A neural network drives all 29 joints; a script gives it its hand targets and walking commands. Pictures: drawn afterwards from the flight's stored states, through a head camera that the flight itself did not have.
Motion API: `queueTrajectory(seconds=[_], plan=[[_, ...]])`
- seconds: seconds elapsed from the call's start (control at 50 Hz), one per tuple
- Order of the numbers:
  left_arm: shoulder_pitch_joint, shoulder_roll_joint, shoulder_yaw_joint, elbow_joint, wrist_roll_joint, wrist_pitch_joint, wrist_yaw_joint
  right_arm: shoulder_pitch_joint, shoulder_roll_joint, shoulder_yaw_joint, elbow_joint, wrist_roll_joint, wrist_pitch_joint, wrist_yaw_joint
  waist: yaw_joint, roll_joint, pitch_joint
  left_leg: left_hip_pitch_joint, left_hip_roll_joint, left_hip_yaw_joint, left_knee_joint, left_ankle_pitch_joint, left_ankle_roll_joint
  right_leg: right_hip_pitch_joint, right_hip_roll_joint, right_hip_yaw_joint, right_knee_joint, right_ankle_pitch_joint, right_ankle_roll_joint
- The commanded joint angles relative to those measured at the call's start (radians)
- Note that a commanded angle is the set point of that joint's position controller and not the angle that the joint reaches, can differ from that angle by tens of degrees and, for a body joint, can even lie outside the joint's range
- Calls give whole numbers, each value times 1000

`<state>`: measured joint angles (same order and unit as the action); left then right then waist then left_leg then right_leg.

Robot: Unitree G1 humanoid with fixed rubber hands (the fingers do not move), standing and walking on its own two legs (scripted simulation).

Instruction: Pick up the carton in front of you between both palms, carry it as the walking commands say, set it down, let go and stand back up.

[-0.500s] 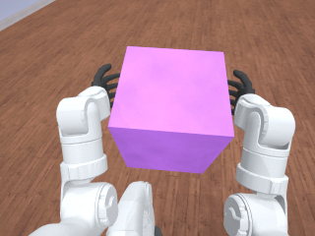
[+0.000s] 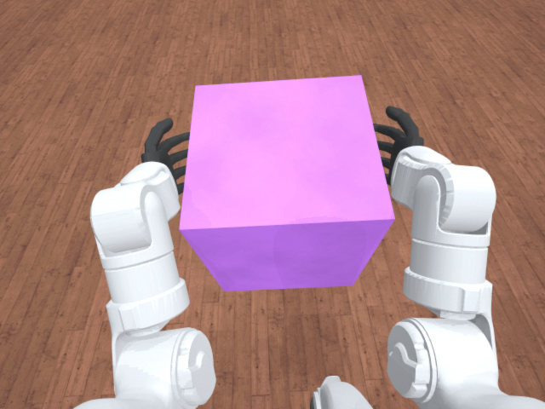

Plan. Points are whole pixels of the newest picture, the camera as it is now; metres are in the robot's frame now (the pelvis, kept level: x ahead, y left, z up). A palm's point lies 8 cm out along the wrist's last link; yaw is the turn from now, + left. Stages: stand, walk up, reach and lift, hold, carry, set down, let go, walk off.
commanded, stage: carry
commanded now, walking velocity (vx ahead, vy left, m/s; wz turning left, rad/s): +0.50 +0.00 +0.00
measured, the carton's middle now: (283, 197) +0.39 -0.03 +0.10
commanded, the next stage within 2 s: none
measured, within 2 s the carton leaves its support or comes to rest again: neither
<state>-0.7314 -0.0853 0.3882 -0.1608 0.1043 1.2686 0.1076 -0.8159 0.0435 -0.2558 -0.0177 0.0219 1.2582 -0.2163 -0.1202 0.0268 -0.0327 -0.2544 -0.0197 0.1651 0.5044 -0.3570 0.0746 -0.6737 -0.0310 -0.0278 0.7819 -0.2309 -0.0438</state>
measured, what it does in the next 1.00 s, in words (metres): walks ahead: right foot, then left foot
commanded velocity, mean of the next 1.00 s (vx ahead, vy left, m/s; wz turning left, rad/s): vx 0.50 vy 0.00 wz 0.00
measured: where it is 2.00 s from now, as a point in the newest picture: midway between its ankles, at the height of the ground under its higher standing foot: (253, 216)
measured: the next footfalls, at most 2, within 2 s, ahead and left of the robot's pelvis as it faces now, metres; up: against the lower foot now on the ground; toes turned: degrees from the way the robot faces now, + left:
right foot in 0.08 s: +0.23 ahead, -0.11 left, +0.00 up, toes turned -2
left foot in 0.56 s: +0.53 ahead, +0.12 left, +0.00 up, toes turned +13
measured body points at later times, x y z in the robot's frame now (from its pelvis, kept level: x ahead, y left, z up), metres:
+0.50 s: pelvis +0.32 -0.01 +0.01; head +0.34 -0.02 +0.46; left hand +0.63 +0.16 +0.11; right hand +0.65 -0.14 +0.09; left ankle +0.44 +0.13 -0.70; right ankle +0.19 -0.10 -0.73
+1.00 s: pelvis +0.65 +0.02 +0.00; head +0.61 +0.02 +0.45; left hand +0.90 +0.18 +0.11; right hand +0.90 -0.13 +0.11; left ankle +0.49 +0.11 -0.73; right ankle +0.81 -0.10 -0.71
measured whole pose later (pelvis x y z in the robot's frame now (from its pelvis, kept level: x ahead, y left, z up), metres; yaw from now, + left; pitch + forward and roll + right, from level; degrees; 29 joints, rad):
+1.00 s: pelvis +0.65 +0.02 +0.00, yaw +2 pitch +3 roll +0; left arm -0.04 -0.13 0.06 -0.52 0.08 1.25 0.11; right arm -0.04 0.13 -0.04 -0.50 -0.07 1.25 -0.11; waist -0.02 0.00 -0.17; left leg 0.08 0.04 0.19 0.26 -0.38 -0.01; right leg -0.54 -0.09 -0.18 0.51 -0.05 0.00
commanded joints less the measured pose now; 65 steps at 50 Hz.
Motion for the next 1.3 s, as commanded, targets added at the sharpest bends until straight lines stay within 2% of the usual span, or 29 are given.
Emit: queueTrajectory(seconds=[0.0,0.02,0.06,0.08,0.1,0.14,0.18,0.26,0.3,0.36,0.44,0.52,0.54,0.56,0.58,0.6,0.64,0.66,0.74,0.78,0.96,1.02,1.04,1.06,1.08,1.14,1.2,1.26,1.28], plan=[[-570,-724,-638,93,-224,31,-30,-606,894,596,-66,298,26,159,46,129,-441,359,168,-109,8,888,80,177,92,-130,-241,167,4],[-626,-728,-658,45,-252,30,-34,-599,871,584,-81,293,26,162,68,139,-443,343,150,-66,84,946,60,264,121,-169,-304,214,-4],[-635,-750,-667,74,-287,41,-42,-566,841,560,-17,253,43,154,148,67,-506,85,149,-27,292,594,-15,656,8,-61,-358,188,-22],[-646,-715,-649,86,-295,46,-41,-582,839,542,4,240,53,152,157,-109,-496,-125,74,-15,496,257,-57,784,-215,295,-368,203,-75],[-683,-714,-648,102,-295,50,-36,-574,871,523,36,223,69,151,160,-316,-523,-404,-58,-100,709,-129,-78,971,-338,657,-419,279,-208],[-687,-832,-702,70,-369,46,-60,-578,854,510,-25,193,61,147,153,-130,-478,-503,13,-176,767,-103,-41,917,-305,525,-415,302,-202],[-736,-921,-742,55,-411,27,-78,-547,900,510,6,163,44,145,144,-46,-440,-476,66,-186,653,-12,-51,835,-291,407,-447,320,-142],[-657,-998,-763,78,-405,-25,-102,-427,986,561,37,125,-13,151,140,-127,-438,-435,81,-145,444,76,-104,856,-255,233,-523,384,-110],[-565,-1010,-778,74,-393,-43,-117,-368,1018,601,10,125,-38,162,136,-128,-427,-416,75,-118,314,114,-105,849,-235,166,-555,374,-107],[-436,-1029,-810,39,-371,-80,-136,-242,1067,675,-19,130,-77,183,143,-154,-370,-443,62,-62,170,201,-97,920,-199,78,-544,573,-83],[-210,-1026,-865,-64,-342,-105,-153,-157,1093,813,-219,190,-108,209,153,-209,-324,-429,49,-7,27,297,-80,987,-177,3,-515,728,-61],[-42,-1000,-949,-216,-352,-102,-151,-9,1048,875,-398,224,-102,227,128,-172,-387,8,-13,98,-148,393,-44,847,-139,-112,-309,861,-4],[3,-986,-950,-256,-361,-95,-153,100,1051,873,-402,221,-92,233,115,-173,-463,245,9,95,-112,347,-30,716,-122,-145,-189,769,18],[26,-971,-949,-267,-359,-84,-155,167,1005,849,-417,202,-84,237,86,-51,-525,460,195,-134,-91,376,12,518,-97,-130,38,452,50],[62,-965,-981,-289,-366,-69,-162,183,1009,841,-390,208,-83,242,94,306,-586,693,447,-590,-160,347,175,154,35,-96,308,-51,75],[93,-969,-983,-303,-365,-64,-169,251,1027,844,-398,217,-79,252,88,283,-525,700,438,-623,-202,430,192,-5,57,11,454,-244,61],[127,-1005,-992,-296,-364,-73,-183,281,1079,852,-415,215,-77,272,90,71,-458,563,404,-445,-184,586,130,-28,-31,39,448,-181,49],[171,-1043,-1005,-291,-377,-79,-188,290,1084,865,-448,222,-82,279,95,19,-423,495,384,-361,-215,546,95,-21,-67,44,361,-130,56],[250,-1045,-1023,-331,-354,-91,-174,326,1061,889,-504,253,-77,298,106,111,-332,290,324,-199,-331,334,58,95,-65,-34,80,-46,80],[297,-998,-1010,-357,-334,-88,-168,347,1003,890,-536,257,-68,304,106,92,-287,262,295,-151,-365,274,61,79,-66,-66,-44,37,83],[262,-812,-989,-399,-345,-13,-138,357,824,851,-539,233,-9,265,97,118,-101,252,279,-40,-310,408,29,171,-38,-185,-273,211,40],[273,-778,-946,-342,-338,4,-137,340,799,838,-508,225,13,252,130,75,-207,122,199,71,69,594,-31,561,28,-225,-314,58,24],[288,-776,-938,-321,-334,8,-138,332,762,828,-512,222,18,249,152,-44,-274,-72,145,70,320,426,-60,741,-143,49,-398,-146,-22],[283,-770,-923,-293,-332,0,-138,297,792,844,-549,230,24,249,153,-346,-359,-304,20,42,643,126,-104,907,-370,514,-546,-193,-157],[284,-809,-927,-312,-355,-8,-145,292,825,858,-522,246,20,254,140,-314,-351,-395,43,-124,755,-115,-74,880,-390,551,-572,-44,-166],[222,-953,-981,-322,-378,-37,-167,300,964,875,-482,240,-15,273,130,-77,-336,-383,160,-174,709,29,-34,711,-328,270,-555,108,-99],[228,-996,-1008,-353,-402,-64,-186,345,1006,877,-484,224,-49,277,129,-134,-304,-299,154,-123,501,82,-58,583,-270,94,-628,-41,-54],[275,-960,-1013,-346,-394,-74,-199,382,1015,884,-476,206,-66,273,126,-121,-253,-311,137,-67,311,124,-92,610,-256,2,-624,194,-79],[296,-948,-1015,-362,-393,-77,-200,416,1000,883,-487,200,-68,272,124,-163,-253,-299,127,-57,237,143,-93,617,-239,-39,-597,309,-77]])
